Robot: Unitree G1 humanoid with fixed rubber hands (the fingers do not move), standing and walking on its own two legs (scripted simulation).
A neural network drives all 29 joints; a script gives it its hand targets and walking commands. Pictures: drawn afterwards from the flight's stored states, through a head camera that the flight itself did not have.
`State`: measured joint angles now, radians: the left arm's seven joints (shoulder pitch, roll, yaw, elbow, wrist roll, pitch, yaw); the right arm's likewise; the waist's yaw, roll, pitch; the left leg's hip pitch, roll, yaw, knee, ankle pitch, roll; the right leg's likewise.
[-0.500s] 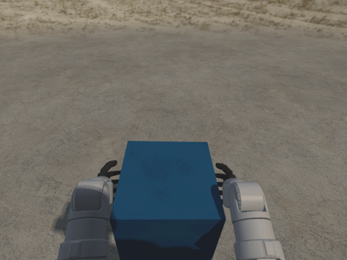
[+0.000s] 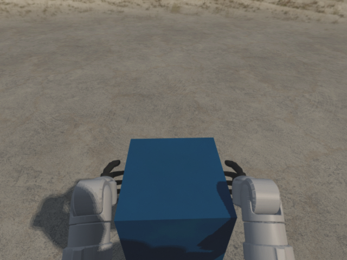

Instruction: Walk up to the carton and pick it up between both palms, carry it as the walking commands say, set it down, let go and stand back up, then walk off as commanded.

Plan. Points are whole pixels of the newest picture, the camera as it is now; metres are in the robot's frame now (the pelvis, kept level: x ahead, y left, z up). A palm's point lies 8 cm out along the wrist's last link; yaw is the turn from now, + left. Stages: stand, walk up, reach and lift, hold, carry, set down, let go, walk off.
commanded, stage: carry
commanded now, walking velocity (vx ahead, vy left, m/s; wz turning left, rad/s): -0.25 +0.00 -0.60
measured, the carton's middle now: (173, 206) +0.27 +0.01 +0.03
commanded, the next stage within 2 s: none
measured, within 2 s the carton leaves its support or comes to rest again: neither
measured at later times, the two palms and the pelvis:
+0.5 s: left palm (151, 232) +0.18 +0.06 +0.07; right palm out of the picture +0.09 -0.22 +0.06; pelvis -0.14 +0.01 -0.02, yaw -18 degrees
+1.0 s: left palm out of the picture +0.05 +0.00 +0.06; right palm out of the picture -0.11 -0.24 +0.06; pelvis -0.27 +0.04 -0.02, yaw -33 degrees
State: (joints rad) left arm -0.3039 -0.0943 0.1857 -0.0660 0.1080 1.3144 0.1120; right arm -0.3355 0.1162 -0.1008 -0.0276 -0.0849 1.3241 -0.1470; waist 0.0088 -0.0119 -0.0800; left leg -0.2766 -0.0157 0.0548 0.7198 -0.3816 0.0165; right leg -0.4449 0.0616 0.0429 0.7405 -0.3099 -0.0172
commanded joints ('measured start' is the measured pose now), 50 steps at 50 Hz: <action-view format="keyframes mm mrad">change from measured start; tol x64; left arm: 1 -963 -1046 -755 -248 -555 -31 -299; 50 -746 -956 -777 -436 -484 -84 -252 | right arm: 1 -715 1088 556 -195 424 -73 288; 50 -714 991 689 -435 465 -98 275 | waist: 1 -12 217 -226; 50 4 -264 -453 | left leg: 1 -38 536 -350 -494 -7 204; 9 263 334 46 -89 992 101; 16 -413 125 32 344 -365 -97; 37 211 353 54 11 730 72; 41 -401 110 -6 368 -374 -103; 50 83 10 -29 33 -73 -36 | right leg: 1 -278 -59 -45 493 -175 65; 12 -71 -37 -184 -68 -53 68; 16 516 -485 538 -184 1112 -129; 28 -338 -9 -55 318 -324 68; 37 -43 -87 -83 -90 -30 50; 40 408 -423 467 -201 985 -68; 50 -29 -258 389 -405 79 -13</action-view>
